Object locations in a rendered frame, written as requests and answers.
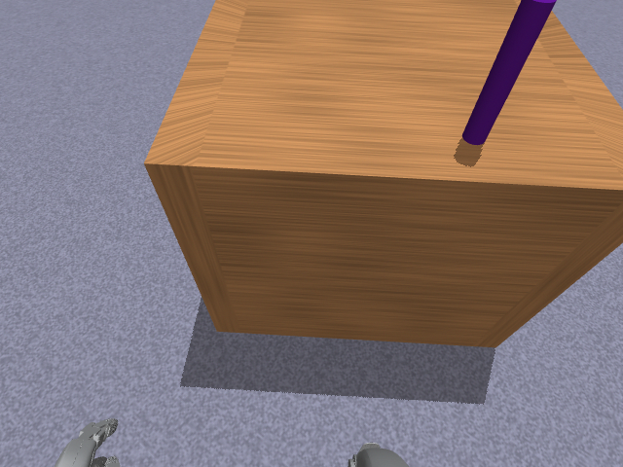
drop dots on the left robot hand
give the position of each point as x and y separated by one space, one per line
80 452

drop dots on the can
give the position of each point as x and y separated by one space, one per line
514 51

